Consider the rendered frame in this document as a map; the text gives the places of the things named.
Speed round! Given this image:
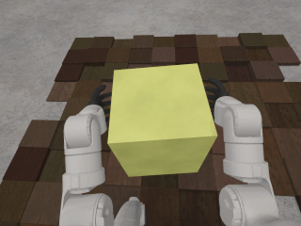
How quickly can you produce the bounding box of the left robot forearm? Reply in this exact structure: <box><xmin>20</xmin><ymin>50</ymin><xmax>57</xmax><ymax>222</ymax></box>
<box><xmin>59</xmin><ymin>105</ymin><xmax>107</xmax><ymax>226</ymax></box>

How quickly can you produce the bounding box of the robot right hand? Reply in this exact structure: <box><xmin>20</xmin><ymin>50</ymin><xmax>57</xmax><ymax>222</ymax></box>
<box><xmin>204</xmin><ymin>77</ymin><xmax>229</xmax><ymax>116</ymax></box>

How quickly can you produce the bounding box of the right robot forearm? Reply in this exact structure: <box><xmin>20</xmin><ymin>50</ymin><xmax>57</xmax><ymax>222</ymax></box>
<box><xmin>214</xmin><ymin>96</ymin><xmax>279</xmax><ymax>217</ymax></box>

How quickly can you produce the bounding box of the left robot thigh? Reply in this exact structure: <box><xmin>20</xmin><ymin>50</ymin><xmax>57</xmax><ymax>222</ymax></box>
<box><xmin>114</xmin><ymin>201</ymin><xmax>145</xmax><ymax>226</ymax></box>

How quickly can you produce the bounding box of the carton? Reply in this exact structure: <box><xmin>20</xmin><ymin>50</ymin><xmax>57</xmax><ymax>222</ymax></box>
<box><xmin>107</xmin><ymin>63</ymin><xmax>217</xmax><ymax>177</ymax></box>

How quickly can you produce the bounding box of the robot left hand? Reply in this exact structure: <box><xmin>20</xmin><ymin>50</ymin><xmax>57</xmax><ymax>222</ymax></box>
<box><xmin>88</xmin><ymin>84</ymin><xmax>112</xmax><ymax>121</ymax></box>

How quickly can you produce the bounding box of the left robot upper arm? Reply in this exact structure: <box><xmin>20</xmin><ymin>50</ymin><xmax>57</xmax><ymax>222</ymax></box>
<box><xmin>60</xmin><ymin>193</ymin><xmax>115</xmax><ymax>226</ymax></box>

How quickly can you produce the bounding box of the right robot upper arm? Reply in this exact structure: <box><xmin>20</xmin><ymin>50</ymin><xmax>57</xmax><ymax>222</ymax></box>
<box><xmin>219</xmin><ymin>184</ymin><xmax>301</xmax><ymax>226</ymax></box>

